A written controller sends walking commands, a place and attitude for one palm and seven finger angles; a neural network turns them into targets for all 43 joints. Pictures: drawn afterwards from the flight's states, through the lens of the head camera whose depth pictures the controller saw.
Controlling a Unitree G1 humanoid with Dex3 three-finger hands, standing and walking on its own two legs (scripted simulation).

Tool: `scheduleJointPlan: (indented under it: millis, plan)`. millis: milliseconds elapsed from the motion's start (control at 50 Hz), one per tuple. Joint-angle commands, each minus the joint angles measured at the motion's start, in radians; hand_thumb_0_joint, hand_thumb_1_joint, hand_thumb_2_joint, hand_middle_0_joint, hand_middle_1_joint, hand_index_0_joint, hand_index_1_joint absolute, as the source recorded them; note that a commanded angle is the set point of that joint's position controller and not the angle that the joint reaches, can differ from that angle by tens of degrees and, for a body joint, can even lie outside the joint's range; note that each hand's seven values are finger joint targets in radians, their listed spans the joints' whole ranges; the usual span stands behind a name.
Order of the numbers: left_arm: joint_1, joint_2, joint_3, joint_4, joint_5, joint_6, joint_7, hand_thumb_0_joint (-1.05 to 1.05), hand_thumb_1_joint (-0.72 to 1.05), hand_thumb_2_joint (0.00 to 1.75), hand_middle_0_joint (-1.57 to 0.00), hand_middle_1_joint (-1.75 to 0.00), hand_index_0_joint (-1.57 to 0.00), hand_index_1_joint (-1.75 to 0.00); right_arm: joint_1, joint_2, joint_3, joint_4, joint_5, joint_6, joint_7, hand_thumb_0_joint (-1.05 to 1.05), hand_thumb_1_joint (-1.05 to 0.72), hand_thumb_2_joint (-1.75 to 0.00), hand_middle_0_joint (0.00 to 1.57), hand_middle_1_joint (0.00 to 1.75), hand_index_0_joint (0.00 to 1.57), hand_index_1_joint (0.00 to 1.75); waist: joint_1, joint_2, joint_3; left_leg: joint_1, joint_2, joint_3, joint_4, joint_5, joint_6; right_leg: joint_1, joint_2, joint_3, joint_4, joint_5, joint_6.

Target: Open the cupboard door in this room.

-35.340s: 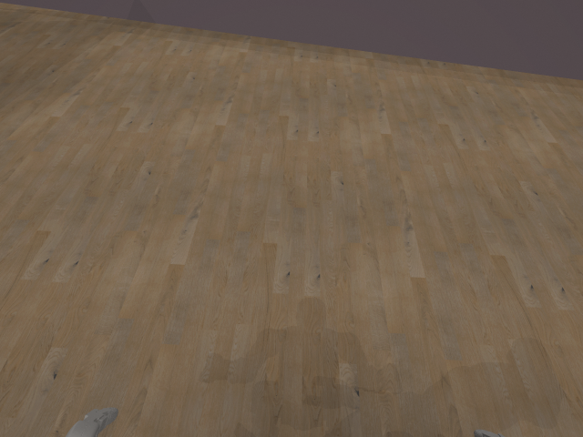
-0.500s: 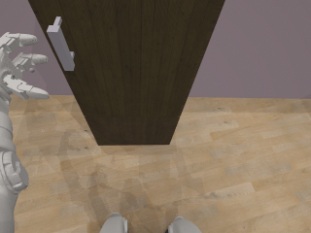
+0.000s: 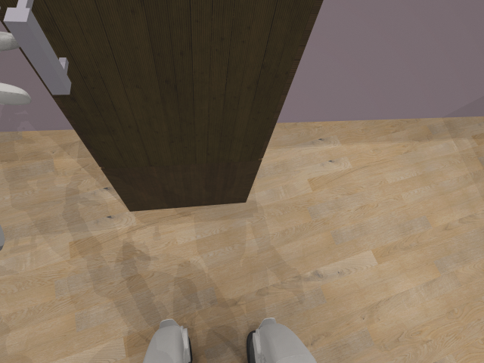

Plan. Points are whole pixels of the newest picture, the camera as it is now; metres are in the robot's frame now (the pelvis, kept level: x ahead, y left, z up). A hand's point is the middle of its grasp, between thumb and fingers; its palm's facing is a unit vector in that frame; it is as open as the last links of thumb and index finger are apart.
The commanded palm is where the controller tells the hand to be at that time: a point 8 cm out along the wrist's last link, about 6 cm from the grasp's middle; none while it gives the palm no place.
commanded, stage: move the hooked fingers beside the handle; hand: left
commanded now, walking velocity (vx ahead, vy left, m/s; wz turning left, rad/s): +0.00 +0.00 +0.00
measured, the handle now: (45, 45) +0.57 +0.23 +0.12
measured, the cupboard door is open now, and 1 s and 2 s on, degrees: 0 0 0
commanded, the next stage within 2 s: slide the fingers in behind the handle in 0.70 s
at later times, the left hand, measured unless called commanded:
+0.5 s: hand (1, 60) +0.53 +0.27 +0.12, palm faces +0.03 -1.00 -0.01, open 14.1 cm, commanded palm +0.52 +0.31 +0.12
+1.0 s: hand (2, 64) +0.52 +0.27 +0.12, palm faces +0.05 -1.00 -0.01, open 14.3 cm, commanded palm +0.51 +0.29 +0.12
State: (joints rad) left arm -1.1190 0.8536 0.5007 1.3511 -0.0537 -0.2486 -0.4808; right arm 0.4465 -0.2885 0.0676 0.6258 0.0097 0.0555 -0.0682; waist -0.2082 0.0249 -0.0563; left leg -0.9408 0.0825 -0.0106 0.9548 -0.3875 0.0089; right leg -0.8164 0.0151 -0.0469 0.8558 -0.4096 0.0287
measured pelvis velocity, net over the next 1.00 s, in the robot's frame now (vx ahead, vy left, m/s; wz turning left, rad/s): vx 0.01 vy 0.00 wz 0.02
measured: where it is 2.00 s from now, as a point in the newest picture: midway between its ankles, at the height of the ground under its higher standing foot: outside the picture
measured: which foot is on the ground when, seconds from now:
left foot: down 0.00-1.00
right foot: down 0.00-1.00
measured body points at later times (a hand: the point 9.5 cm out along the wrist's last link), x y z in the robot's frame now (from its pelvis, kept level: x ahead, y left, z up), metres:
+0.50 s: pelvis +0.01 +0.01 +0.00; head +0.15 +0.04 +0.43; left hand +0.52 +0.33 +0.13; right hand +0.00 -0.26 -0.10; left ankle +0.03 +0.11 -0.68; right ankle -0.01 -0.15 -0.68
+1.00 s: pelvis +0.01 +0.00 +0.00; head +0.14 +0.03 +0.43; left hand +0.52 +0.32 +0.13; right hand +0.00 -0.28 -0.10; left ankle +0.03 +0.11 -0.68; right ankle -0.01 -0.15 -0.68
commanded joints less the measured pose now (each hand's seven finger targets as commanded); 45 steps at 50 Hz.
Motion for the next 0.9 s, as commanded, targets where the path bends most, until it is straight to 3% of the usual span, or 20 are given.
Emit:
scheduleJointPlan:
  millis: [0,80,180,240,280,400,420,440,460,500,520,560,640,760,780,820,840,880]
  plan:
    - [-0.409,0.234,-0.019,-0.198,-0.024,-0.036,-0.013,0.0,-0.5,0.3,-0.3,-1.2,-0.3,-1.2,0.195,-0.201,-0.073,-0.039,-0.004,-0.005,-0.018,0.0,-0.9,-0.9,0.2,0.3,0.2,0.3,-0.018,0.2,-0.482,0.51,-0.03,-0.043,-0.07,0.378,0.023,0.017,0.052,-0.004,-0.094,0.277,-0.033]
    - [-0.417,0.289,0.026,-0.249,-0.032,-0.053,-0.018,0.0,-0.5,0.3,-0.3,-1.2,-0.3,-1.2,0.203,-0.206,-0.076,-0.038,-0.009,0.003,-0.016,0.0,-0.9,-0.9,0.2,0.3,0.2,0.3,-0.012,0.208,-0.515,0.543,-0.023,-0.053,-0.062,0.414,0.022,0.02,0.058,-0.009,-0.089,0.289,-0.037]
    - [-0.416,0.258,0.023,-0.312,-0.029,-0.064,0.003,0.0,-0.5,0.3,-0.3,-1.2,-0.3,-1.2,0.205,-0.198,-0.081,-0.036,-0.016,0.009,-0.002,0.0,-0.9,-0.9,0.2,0.3,0.2,0.3,0.003,0.29,-0.554,0.624,-0.022,-0.063,-0.059,0.477,0.011,-0.007,0.061,-0.018,-0.083,0.297,-0.042]
    - [-0.388,0.225,0.02,-0.338,-0.036,-0.062,0.017,0.0,-0.5,0.3,-0.3,-1.2,-0.3,-1.2,0.204,-0.194,-0.086,-0.04,-0.017,0.012,0.004,0.0,-0.9,-0.9,0.2,0.3,0.2,0.3,0.005,0.274,-0.562,0.65,-0.021,-0.067,-0.06,0.518,0.011,0.002,0.066,-0.023,-0.084,0.319,-0.044]
    - [-0.376,0.225,0.019,-0.316,-0.039,-0.051,0.019,0.0,-0.5,0.3,-0.3,-1.2,-0.3,-1.2,0.197,-0.196,-0.087,-0.037,-0.014,0.016,0.006,0.0,-0.9,-0.9,0.2,0.3,0.2,0.3,0.003,0.244,-0.533,0.622,-0.021,-0.065,-0.065,0.496,0.011,0.014,0.066,-0.024,-0.088,0.32,-0.041]
    - [-0.367,0.205,0.008,-0.326,-0.036,-0.055,0.034,0.0,-0.5,0.3,-0.3,-1.2,-0.3,-1.2,0.185,-0.194,-0.087,-0.041,-0.013,0.017,0.01,0.0,-0.9,-0.9,0.2,0.3,0.2,0.3,0.004,0.237,-0.487,0.607,-0.023,-0.064,-0.076,0.474,0.01,0.014,0.064,-0.025,-0.092,0.311,-0.043]
    - [-0.359,0.168,-0.018,-0.32,-0.039,-0.055,0.035,0.0,-0.5,0.3,-0.3,-1.2,-0.3,-1.2,0.179,-0.192,-0.087,-0.043,-0.011,0.017,0.012,0.0,-0.9,-0.9,0.2,0.3,0.2,0.3,0.0,0.243,-0.476,0.61,-0.025,-0.063,-0.078,0.463,0.01,0.006,0.065,-0.025,-0.095,0.302,-0.044]
    - [-0.361,0.185,0.005,-0.34,-0.044,-0.067,0.039,0.0,-0.5,0.3,-0.3,-1.2,-0.3,-1.2,0.184,-0.193,-0.089,-0.043,-0.014,0.015,0.01,0.0,-0.9,-0.9,0.2,0.3,0.2,0.3,0.003,0.222,-0.49,0.624,-0.023,-0.067,-0.077,0.496,0.012,0.019,0.066,-0.026,-0.092,0.319,-0.046]
    - [-0.368,0.173,-0.007,-0.356,-0.044,-0.073,0.038,0.0,-0.5,0.3,-0.3,-1.2,-0.3,-1.2,0.18,-0.191,-0.091,-0.041,-0.013,0.015,0.011,0.0,-0.9,-0.9,0.2,0.3,0.2,0.3,0.004,0.254,-0.516,0.644,-0.023,-0.063,-0.073,0.518,0.009,0.021,0.064,-0.022,-0.091,0.335,-0.043]
    - [-0.341,0.147,-0.013,-0.343,-0.052,-0.074,0.036,0.0,-0.5,0.3,-0.3,-1.2,-0.3,-1.2,0.173,-0.188,-0.091,-0.044,-0.013,0.016,0.014,0.0,-0.9,-0.9,0.2,0.3,0.2,0.3,0.006,0.233,-0.511,0.635,-0.026,-0.059,-0.07,0.509,0.01,0.03,0.064,-0.02,-0.093,0.343,-0.042]
    - [-0.339,0.171,0.007,-0.334,-0.056,-0.074,0.037,0.0,-0.5,0.3,-0.3,-1.2,-0.3,-1.2,0.176,-0.192,-0.091,-0.041,-0.013,0.016,0.014,0.0,-0.9,-0.9,0.2,0.3,0.2,0.3,0.005,0.186,-0.507,0.61,-0.026,-0.059,-0.074,0.487,0.013,0.051,0.065,-0.022,-0.093,0.344,-0.041]
    - [-0.342,0.16,-0.003,-0.326,-0.062,-0.079,0.031,0.0,-0.5,0.3,-0.3,-1.2,-0.3,-1.2,0.17,-0.193,-0.091,-0.041,-0.009,0.017,0.01,0.0,-0.9,-0.9,0.2,0.3,0.2,0.3,-0.001,0.179,-0.499,0.605,-0.028,-0.057,-0.075,0.48,0.015,0.05,0.063,-0.018,-0.093,0.348,-0.04]
    - [-0.371,0.187,0.001,-0.303,-0.051,-0.079,0.034,0.0,-0.5,0.3,-0.3,-1.2,-0.3,-1.2,0.16,-0.194,-0.083,-0.041,-0.006,0.012,0.006,0.0,-0.9,-0.9,0.2,0.3,0.2,0.3,-0.002,0.201,-0.457,0.565,-0.034,-0.052,-0.078,0.424,0.019,0.041,0.06,-0.015,-0.094,0.314,-0.044]
    - [-0.361,0.156,-0.021,-0.317,-0.053,-0.086,0.026,0.0,-0.5,0.3,-0.3,-1.2,-0.3,-1.2,0.163,-0.189,-0.086,-0.034,-0.007,0.011,0.006,0.0,-0.9,-0.9,0.2,0.3,0.2,0.3,0.002,0.227,-0.521,0.611,-0.03,-0.055,-0.065,0.48,0.013,0.041,0.059,-0.013,-0.085,0.346,-0.041]
    - [-0.356,0.18,-0.002,-0.31,-0.056,-0.084,0.025,0.0,-0.5,0.3,-0.3,-1.2,-0.3,-1.2,0.164,-0.192,-0.087,-0.033,-0.007,0.013,0.005,0.0,-0.9,-0.9,0.2,0.3,0.2,0.3,0.002,0.203,-0.515,0.595,-0.03,-0.054,-0.064,0.47,0.016,0.054,0.059,-0.011,-0.088,0.351,-0.039]
    - [-0.369,0.149,-0.027,-0.304,-0.062,-0.075,0.021,0.0,-0.5,0.3,-0.3,-1.2,-0.3,-1.2,0.159,-0.191,-0.086,-0.035,-0.004,0.011,0.006,0.0,-0.9,-0.9,0.2,0.3,0.2,0.3,-0.009,0.179,-0.488,0.557,-0.036,-0.046,-0.067,0.423,0.022,0.063,0.059,-0.009,-0.094,0.339,-0.038]
    - [-0.395,0.137,-0.037,-0.319,-0.064,-0.081,0.02,0.0,-0.5,0.3,-0.3,-1.2,-0.3,-1.2,0.161,-0.19,-0.086,-0.03,-0.006,0.008,0.002,0.0,-0.9,-0.9,0.2,0.3,0.2,0.3,-0.018,0.185,-0.489,0.566,-0.035,-0.049,-0.066,0.43,0.024,0.057,0.059,-0.009,-0.094,0.341,-0.038]
    - [-0.391,0.13,-0.048,-0.306,-0.057,-0.076,0.025,0.0,-0.5,0.3,-0.3,-1.2,-0.3,-1.2,0.16,-0.19,-0.086,-0.027,-0.005,0.008,0.003,0.0,-0.9,-0.9,0.2,0.3,0.2,0.3,-0.012,0.223,-0.482,0.577,-0.034,-0.052,-0.068,0.42,0.019,0.03,0.058,-0.011,-0.094,0.318,-0.04]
